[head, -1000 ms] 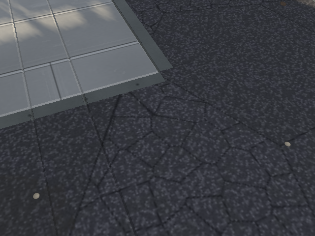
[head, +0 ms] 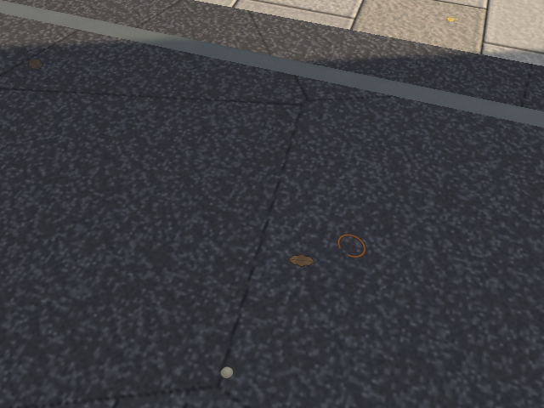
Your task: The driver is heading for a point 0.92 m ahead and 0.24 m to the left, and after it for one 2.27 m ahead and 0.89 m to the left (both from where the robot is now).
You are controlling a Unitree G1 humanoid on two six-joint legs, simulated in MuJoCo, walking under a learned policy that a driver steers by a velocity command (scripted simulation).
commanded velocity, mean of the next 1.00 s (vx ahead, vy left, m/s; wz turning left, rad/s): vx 0.94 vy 0.00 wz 0.56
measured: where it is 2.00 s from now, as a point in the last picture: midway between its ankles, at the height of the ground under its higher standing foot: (212, 207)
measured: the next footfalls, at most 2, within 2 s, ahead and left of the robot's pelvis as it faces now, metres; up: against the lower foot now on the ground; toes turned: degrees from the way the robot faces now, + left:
right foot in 0.28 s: +0.45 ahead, -0.12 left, +0.00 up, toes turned +0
left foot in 0.74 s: +0.84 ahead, +0.11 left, +0.00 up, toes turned +27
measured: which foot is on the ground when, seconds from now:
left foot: down 0.00-0.28, up 0.30-0.72, down 0.74-1.00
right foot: up 0.00-0.26, down 0.28-0.74, up 0.76-1.00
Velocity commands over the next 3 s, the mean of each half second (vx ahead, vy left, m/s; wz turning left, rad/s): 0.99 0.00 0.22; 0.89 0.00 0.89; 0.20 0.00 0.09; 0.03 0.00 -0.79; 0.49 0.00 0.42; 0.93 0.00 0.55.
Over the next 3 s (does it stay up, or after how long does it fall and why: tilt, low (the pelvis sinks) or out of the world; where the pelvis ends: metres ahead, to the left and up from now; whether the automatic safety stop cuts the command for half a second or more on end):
stays up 1.50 0.57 -0.01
